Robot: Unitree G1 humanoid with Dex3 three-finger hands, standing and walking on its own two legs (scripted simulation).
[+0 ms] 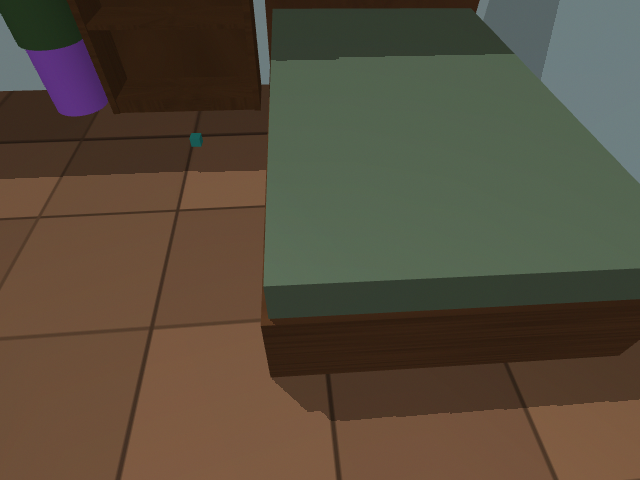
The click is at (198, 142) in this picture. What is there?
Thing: cube
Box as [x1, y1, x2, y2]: [189, 133, 202, 146]
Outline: 191,133 189,138 191,145 200,146 202,142 200,133
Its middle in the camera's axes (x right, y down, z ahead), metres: -0.69 -0.56 +2.13
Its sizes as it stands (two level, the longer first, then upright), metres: 0.053 0.053 0.053
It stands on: the floor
